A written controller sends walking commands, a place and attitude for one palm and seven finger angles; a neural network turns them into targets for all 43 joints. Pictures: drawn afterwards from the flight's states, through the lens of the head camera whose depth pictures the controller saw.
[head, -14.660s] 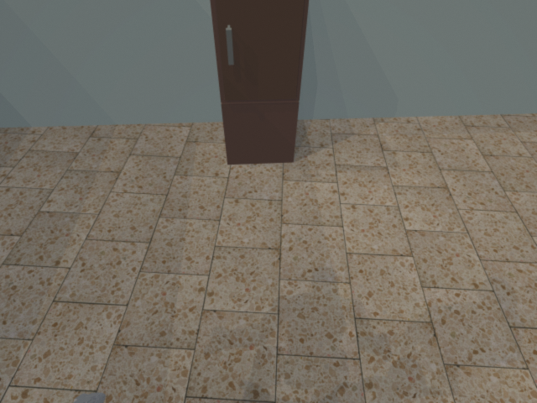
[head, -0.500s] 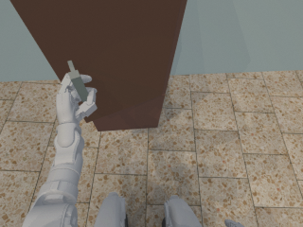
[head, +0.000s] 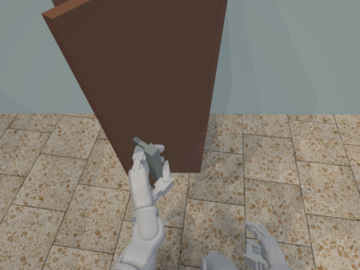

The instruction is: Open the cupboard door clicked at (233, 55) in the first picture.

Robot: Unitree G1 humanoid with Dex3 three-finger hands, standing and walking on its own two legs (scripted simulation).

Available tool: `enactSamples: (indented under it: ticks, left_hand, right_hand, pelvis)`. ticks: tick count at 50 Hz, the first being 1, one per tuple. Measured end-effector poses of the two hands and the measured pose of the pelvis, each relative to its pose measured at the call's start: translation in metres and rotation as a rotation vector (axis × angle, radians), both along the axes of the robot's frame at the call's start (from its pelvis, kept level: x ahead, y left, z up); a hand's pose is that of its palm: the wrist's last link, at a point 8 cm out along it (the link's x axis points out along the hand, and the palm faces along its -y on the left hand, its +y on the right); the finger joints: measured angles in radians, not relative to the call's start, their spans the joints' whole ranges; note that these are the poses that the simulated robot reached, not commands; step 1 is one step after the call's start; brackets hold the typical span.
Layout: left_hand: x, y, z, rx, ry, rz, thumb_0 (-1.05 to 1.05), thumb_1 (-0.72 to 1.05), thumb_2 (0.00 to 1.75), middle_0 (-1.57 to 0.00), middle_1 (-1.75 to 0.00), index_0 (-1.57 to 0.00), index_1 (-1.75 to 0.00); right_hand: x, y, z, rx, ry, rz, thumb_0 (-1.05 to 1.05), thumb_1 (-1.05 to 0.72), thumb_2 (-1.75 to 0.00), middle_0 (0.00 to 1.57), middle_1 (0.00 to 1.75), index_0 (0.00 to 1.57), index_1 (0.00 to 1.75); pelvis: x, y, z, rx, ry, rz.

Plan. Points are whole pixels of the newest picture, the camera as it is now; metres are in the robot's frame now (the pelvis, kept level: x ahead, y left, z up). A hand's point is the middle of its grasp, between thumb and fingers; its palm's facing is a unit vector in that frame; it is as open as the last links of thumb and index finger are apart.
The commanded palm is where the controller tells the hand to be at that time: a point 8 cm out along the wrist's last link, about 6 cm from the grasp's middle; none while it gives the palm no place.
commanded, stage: open thumb and fingers to let go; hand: left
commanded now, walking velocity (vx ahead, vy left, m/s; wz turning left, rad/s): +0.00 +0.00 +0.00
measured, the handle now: (148, 159) +0.36 +0.08 +0.02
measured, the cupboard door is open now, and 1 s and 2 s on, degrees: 53 49 54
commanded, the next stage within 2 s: slide the hand sideways off the handle in 0.88 s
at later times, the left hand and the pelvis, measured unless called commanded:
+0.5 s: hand (163, 175) +0.32 +0.05 +0.01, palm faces +0.35 -0.94 -0.04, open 11.1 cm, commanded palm +0.27 +0.09 +0.01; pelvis -0.01 -0.02 -0.01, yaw +2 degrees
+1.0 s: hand (159, 176) +0.32 +0.05 +0.01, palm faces +0.27 -0.96 -0.02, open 15.2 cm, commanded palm +0.27 +0.09 +0.01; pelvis -0.02 +0.02 -0.01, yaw +0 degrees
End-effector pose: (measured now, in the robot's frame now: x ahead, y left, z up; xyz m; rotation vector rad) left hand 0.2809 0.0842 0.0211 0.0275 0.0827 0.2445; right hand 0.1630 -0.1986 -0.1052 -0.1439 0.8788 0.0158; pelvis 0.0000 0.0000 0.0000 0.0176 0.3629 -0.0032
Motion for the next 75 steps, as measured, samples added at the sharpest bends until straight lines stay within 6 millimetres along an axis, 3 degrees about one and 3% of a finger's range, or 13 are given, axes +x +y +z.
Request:
enactSamples:
  ticks: [7, 13, 25, 30, 35, 45, 49, 51, 58, 63, 68, 75]
  left_hand:
    - [0.004, -0.002, -0.003, 0.034, -0.028, 0.082, 0.01, 0.66, 0.78, -0.31, -1.27, -0.32, -1.32]
    - [0.007, 0.004, -0.005, 0.021, -0.036, 0.135, 0.01, 0.57, 0.76, -0.36, -1.29, -0.36, -1.32]
    - [0.004, 0.005, -0.007, 0.012, -0.036, 0.114, 0.01, -0.06, 0.49, -0.32, -1.22, -0.33, -1.25]
    - [0.004, 0.008, -0.009, 0.01, -0.038, 0.103, 0.01, -0.31, 0.38, -0.3, -1.18, -0.32, -1.2]
    - [0.005, 0.01, -0.009, 0.004, -0.042, 0.083, 0.0, -0.43, 0.33, -0.28, -1.05, -0.3, -1.06]
    - [0.006, 0.013, -0.008, -0.003, -0.037, 0.041, -0.01, -0.49, 0.3, -0.24, -0.63, -0.26, -0.64]
    - [0.006, 0.016, -0.008, -0.007, -0.034, 0.029, -0.01, -0.5, 0.3, -0.29, -0.54, -0.29, -0.59]
    - [0.005, 0.017, -0.008, 0.001, -0.036, 0.007, -0.01, -0.5, 0.3, -0.31, -0.51, -0.29, -0.56]
    - [-0.009, 0.022, -0.009, -0.005, -0.108, -0.397, -0.01, -0.5, 0.3, -0.22, -0.38, -0.17, -0.41]
    - [-0.017, 0.018, -0.01, -0.083, -0.08, -0.365, -0.01, -0.5, 0.3, -0.18, -0.33, -0.15, -0.35]
    - [-0.024, 0.016, -0.007, -0.052, -0.107, -0.34, -0.01, -0.5, 0.3, -0.16, -0.31, -0.15, -0.32]
    - [-0.032, 0.031, -0.011, -0.034, -0.092, -0.334, -0.01, -0.5, 0.3, -0.16, -0.3, -0.15, -0.31]
  right_hand:
    - [0.007, -0.019, -0.01, -0.034, -0.018, 0.033, 0.01, -0.91, -0.9, 0.2, 0.3, 0.2, 0.3]
    - [-0.004, -0.037, -0.021, -0.058, 0.019, 0.019, 0.01, -0.91, -0.9, 0.2, 0.3, 0.2, 0.3]
    - [-0.041, -0.048, -0.027, -0.076, 0.103, -0.038, 0.01, -0.91, -0.9, 0.2, 0.3, 0.2, 0.3]
    - [-0.045, -0.04, -0.027, -0.079, 0.105, -0.044, 0.01, -0.91, -0.9, 0.2, 0.3, 0.2, 0.3]
    - [-0.042, -0.028, -0.025, -0.077, 0.088, -0.04, 0.01, -0.91, -0.9, 0.2, 0.3, 0.2, 0.3]
    - [-0.029, -0.002, -0.015, -0.068, 0.032, -0.019, 0.01, -0.91, -0.9, 0.2, 0.3, 0.2, 0.3]
    - [-0.026, 0.005, -0.013, -0.066, 0.02, -0.01, 0.01, -0.91, -0.9, 0.2, 0.3, 0.2, 0.3]
    - [-0.025, 0.008, -0.012, -0.063, 0.018, -0.004, 0.01, -0.91, -0.9, 0.2, 0.3, 0.2, 0.3]
    - [-0.035, 0.005, -0.015, -0.06, 0.028, -0.047, 0.01, -0.91, -0.9, 0.2, 0.3, 0.2, 0.3]
    - [-0.044, 0.003, -0.015, -0.065, 0.05, -0.067, 0.01, -0.91, -0.9, 0.2, 0.3, 0.2, 0.3]
    - [-0.048, 0.006, -0.015, -0.062, 0.06, -0.066, 0.01, -0.91, -0.9, 0.2, 0.3, 0.2, 0.3]
    - [-0.041, 0.011, -0.015, -0.052, 0.055, -0.058, 0.01, -0.91, -0.9, 0.2, 0.3, 0.2, 0.3]
  pelvis:
    - [-0.005, -0.015, -0.007, 0.012, 0.008, 0.025]
    - [-0.009, -0.022, -0.011, 0.023, 0.016, 0.031]
    - [-0.012, -0.017, -0.01, 0.023, 0.017, 0.019]
    - [-0.013, -0.01, -0.011, 0.015, 0.018, 0.014]
    - [-0.015, -0.002, -0.011, 0.006, 0.016, 0.01]
    - [-0.017, 0.015, -0.011, -0.018, 0.01, 0.004]
    - [-0.019, 0.02, -0.012, -0.026, 0.006, 0.003]
    - [-0.02, 0.022, -0.012, -0.028, 0.004, 0.006]
    - [-0.024, 0.032, -0.019, -0.034, -0.002, 0.011]
    - [-0.026, 0.038, -0.019, -0.031, -0.008, -0.002]
    - [-0.028, 0.04, -0.021, -0.026, -0.005, -0.009]
    - [-0.029, 0.037, -0.021, -0.025, -0.015, -0.009]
